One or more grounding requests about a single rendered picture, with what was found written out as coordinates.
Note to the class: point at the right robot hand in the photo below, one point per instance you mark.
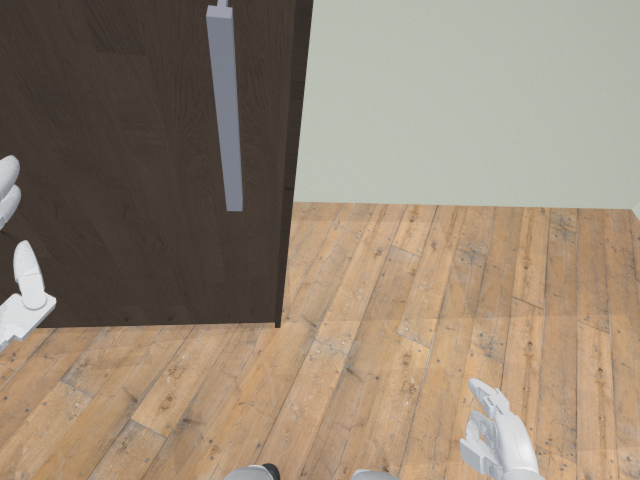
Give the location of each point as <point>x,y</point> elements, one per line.
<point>507,444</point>

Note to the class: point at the handle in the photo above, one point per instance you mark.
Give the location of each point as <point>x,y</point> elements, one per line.
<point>222,54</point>

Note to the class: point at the wardrobe door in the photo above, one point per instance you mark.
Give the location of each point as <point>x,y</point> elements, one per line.
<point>109,107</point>

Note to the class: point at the left robot hand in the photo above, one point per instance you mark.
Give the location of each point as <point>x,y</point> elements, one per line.
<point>20,315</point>

